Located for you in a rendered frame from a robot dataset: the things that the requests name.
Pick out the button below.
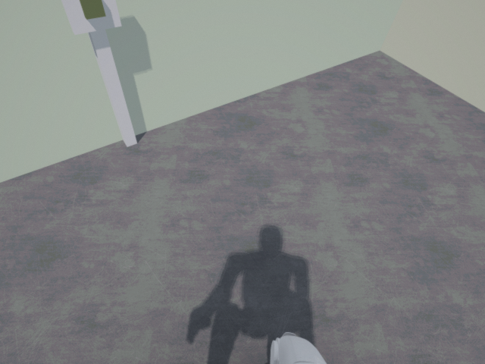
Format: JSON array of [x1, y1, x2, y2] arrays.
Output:
[[80, 0, 106, 20]]

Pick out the panel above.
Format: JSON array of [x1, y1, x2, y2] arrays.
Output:
[[61, 0, 137, 147]]

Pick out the right robot thigh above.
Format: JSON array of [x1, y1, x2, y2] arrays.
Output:
[[270, 335, 326, 364]]

